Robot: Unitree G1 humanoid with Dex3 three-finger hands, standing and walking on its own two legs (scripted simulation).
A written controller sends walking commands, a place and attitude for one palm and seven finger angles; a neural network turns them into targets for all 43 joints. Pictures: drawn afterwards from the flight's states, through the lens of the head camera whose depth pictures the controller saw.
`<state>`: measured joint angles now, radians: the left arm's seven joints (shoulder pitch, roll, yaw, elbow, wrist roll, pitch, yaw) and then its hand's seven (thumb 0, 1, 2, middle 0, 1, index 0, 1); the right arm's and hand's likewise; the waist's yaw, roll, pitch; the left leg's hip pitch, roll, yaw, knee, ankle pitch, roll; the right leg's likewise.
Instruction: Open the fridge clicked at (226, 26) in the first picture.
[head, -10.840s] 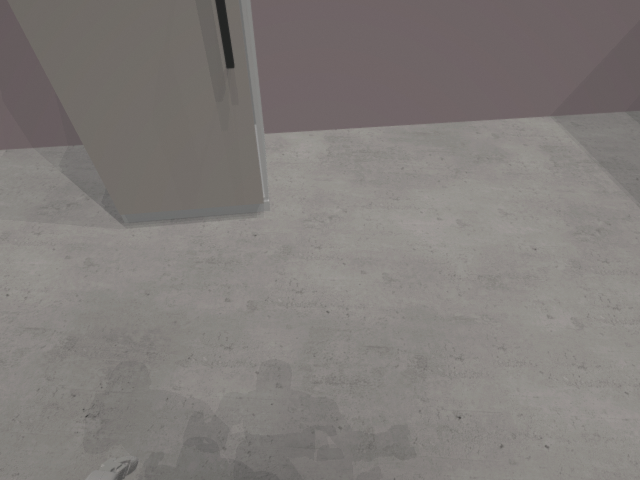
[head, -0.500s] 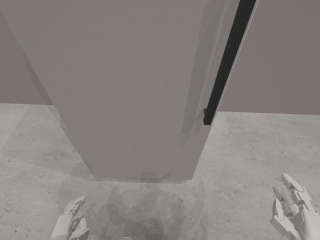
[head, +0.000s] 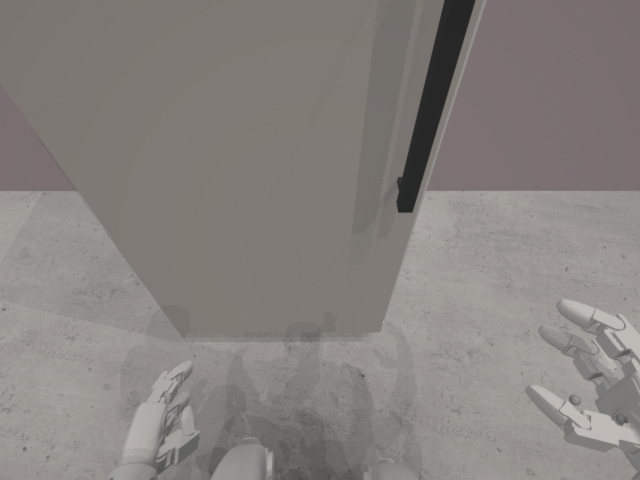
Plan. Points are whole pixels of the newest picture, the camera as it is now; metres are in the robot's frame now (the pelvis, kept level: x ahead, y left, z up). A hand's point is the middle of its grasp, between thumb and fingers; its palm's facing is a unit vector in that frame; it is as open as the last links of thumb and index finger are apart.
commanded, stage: raise the hand to about handle height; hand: right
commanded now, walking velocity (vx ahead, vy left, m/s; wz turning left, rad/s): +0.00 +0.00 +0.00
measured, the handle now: (439, 51) +0.54 -0.11 +0.25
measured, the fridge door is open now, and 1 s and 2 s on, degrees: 0 0 0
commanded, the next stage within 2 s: move the hooked fingers beside the handle in 1.38 s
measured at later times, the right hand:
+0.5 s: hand (613, 333) +0.26 -0.27 +0.11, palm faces +0.02 +1.00 -0.05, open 13.3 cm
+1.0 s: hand (632, 259) +0.31 -0.28 +0.17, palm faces +0.02 +1.00 -0.03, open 14.0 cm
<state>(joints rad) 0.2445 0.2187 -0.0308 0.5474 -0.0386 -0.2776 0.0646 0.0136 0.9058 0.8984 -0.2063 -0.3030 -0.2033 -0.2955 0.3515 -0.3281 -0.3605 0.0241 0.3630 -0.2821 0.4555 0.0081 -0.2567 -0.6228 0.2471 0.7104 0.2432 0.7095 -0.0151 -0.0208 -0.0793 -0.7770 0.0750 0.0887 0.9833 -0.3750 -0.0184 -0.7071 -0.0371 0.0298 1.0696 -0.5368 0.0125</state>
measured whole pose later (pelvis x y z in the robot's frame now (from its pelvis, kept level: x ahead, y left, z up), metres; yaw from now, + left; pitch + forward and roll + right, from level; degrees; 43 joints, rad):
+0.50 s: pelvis +0.02 -0.01 +0.03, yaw +0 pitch +6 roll +2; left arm 0.27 0.27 -0.04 0.55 -0.05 -0.29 0.10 0.01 0.91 0.90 -0.20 -0.30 -0.20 -0.30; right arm 0.18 -0.38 -0.42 0.13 0.38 -0.17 0.49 -0.01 0.33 -0.37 0.29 1.09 0.28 1.08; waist -0.02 -0.02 -0.07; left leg -0.57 0.07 0.08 0.80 -0.33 -0.03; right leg -0.50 -0.03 0.01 0.88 -0.49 0.00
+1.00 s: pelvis +0.03 +0.00 +0.05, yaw +1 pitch +4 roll +1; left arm 0.28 0.27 -0.06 0.58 -0.06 -0.24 0.11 0.01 0.91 0.90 -0.21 -0.30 -0.20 -0.30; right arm -0.04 -0.43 -0.47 0.29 0.36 -0.05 0.52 -0.01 0.50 -0.30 0.30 1.20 0.30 1.20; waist -0.02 -0.04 -0.05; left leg -0.43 0.07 0.08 0.65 -0.28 -0.03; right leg -0.34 -0.03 0.00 0.71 -0.42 0.00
